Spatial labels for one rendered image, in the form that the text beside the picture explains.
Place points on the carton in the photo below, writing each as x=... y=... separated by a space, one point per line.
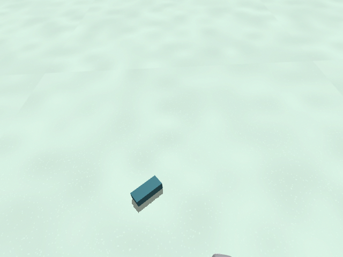
x=146 y=190

